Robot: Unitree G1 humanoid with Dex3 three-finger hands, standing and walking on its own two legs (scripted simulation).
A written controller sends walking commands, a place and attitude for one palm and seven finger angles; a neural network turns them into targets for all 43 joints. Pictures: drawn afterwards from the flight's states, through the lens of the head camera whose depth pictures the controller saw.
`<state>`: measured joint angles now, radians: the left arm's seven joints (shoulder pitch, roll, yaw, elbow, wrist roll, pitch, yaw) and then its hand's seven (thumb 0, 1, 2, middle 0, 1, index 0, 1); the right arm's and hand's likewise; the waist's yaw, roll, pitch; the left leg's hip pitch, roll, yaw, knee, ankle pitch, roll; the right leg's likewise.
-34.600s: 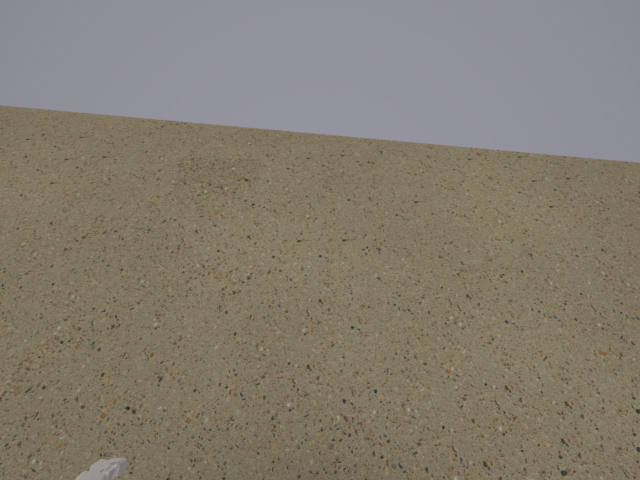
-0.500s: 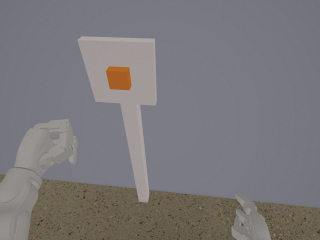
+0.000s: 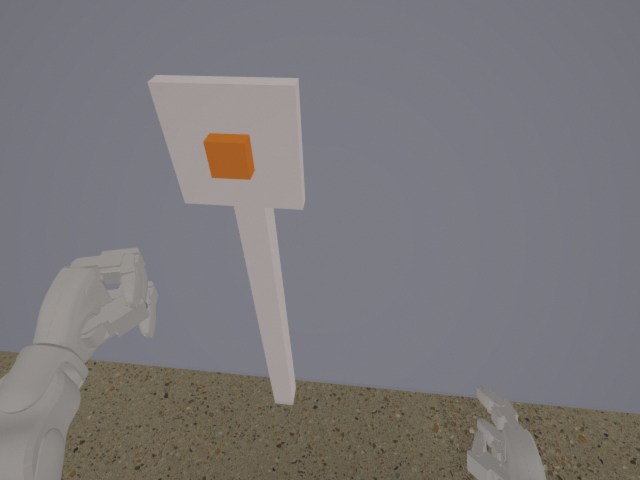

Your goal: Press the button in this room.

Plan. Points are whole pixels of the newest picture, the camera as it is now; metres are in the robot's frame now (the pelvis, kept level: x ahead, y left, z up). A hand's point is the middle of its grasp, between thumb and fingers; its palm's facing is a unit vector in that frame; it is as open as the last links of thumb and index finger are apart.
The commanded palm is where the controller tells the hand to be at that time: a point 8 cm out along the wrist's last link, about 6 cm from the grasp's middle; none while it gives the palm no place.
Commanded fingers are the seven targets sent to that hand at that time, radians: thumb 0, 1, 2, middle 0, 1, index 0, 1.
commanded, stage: aim a knuckle at the button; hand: left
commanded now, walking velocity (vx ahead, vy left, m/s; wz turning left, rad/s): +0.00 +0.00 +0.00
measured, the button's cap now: (230, 155) +0.53 +0.21 +0.17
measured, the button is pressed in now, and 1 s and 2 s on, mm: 0 0 0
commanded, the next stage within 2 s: press the button with the knuckle in 1.84 s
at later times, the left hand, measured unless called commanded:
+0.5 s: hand (204, 249) +0.33 +0.19 +0.15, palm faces +0.00 -1.00 -0.03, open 3.1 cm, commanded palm +0.31 +0.24 +0.16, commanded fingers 0.00 0.90 0.90 -1.30 -1.50 -1.30 -1.50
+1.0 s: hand (236, 214) +0.41 +0.17 +0.15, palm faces +0.02 -1.00 -0.01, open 3.1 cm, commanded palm +0.40 +0.22 +0.15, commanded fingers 0.00 0.90 0.90 -1.30 -1.50 -1.30 -1.50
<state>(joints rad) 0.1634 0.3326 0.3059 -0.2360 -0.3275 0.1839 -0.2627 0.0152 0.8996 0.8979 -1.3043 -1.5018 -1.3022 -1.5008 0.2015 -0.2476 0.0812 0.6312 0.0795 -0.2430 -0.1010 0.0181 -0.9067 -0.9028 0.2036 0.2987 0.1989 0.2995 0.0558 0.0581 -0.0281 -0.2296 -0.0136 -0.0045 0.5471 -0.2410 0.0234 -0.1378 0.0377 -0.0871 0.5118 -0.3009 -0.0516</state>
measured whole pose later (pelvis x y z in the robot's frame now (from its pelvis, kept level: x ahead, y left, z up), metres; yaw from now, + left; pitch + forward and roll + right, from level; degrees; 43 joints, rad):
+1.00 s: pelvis +0.02 +0.01 +0.00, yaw -2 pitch +1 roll +0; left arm -0.46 0.29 0.21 0.46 -0.20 0.06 -0.11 0.02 0.90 0.90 -1.30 -1.50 -1.30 -1.50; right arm 0.24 -0.25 0.05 0.65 0.07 -0.08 -0.08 0.01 -0.91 -0.90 0.20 0.30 0.20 0.30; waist -0.02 0.03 -0.02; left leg -0.29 -0.02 0.03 0.53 -0.25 0.03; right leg -0.22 0.03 -0.05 0.51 -0.31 -0.04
